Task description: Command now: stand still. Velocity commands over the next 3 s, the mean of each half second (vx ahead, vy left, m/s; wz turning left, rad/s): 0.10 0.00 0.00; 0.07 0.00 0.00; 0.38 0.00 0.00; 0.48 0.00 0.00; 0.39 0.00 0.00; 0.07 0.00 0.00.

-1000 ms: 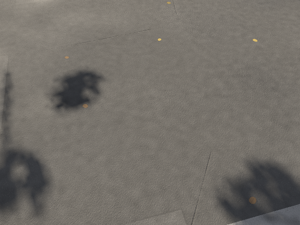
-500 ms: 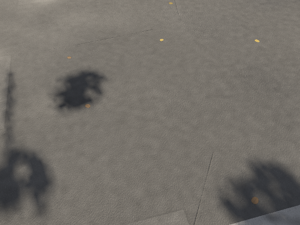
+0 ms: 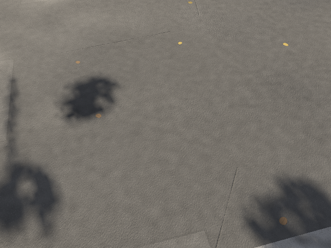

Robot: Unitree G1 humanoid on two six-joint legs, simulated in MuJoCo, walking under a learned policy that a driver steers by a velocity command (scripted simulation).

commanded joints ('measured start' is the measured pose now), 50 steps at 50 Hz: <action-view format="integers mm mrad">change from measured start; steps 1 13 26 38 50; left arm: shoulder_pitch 30 -39 83 95 185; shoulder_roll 100 78 155 90 193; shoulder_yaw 13 8 20 16 55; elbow -20 -79 -75 -70 -56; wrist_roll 0 -14 8 3 -32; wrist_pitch -6 -54 -89 -52 -48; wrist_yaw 4 -11 -37 -35 -17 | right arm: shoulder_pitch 72 141 101 -2 -120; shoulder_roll -96 -219 -93 -151 -63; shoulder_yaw -16 -69 -42 -57 -56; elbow -16 -26 -60 -38 -69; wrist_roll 1 23 18 16 33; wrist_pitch -5 -12 13 42 -23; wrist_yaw -2 -19 -29 -30 -12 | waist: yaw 0 -49 -2 19 56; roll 8 174 -83 81 -150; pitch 13 153 -47 23 134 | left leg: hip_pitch -80 -91 -291 4 -364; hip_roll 50 347 74 94 19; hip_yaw -46 -464 -91 -40 58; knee -108 -351 550 7 267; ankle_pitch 117 -545 -294 285 -192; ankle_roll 9 223 -84 -14 24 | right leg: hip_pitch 46 -269 134 -7 92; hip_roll -18 -15 -307 -26 -280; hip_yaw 2 -100 214 -70 291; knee -49 338 -127 -135 -270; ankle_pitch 148 -214 490 114 -593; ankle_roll -36 -59 -246 -89 -274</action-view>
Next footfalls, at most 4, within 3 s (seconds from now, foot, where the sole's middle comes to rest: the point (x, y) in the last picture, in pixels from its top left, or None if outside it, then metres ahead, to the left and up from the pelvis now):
0.72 left None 0.13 0.10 -0.78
1.20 left None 0.25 0.13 -0.78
1.74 right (190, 218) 0.63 -0.08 -0.78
2.28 left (135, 158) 0.94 0.18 -0.78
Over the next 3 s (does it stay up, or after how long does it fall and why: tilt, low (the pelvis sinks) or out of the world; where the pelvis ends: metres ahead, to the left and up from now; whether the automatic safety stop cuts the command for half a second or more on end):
stays up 0.93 0.07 0.00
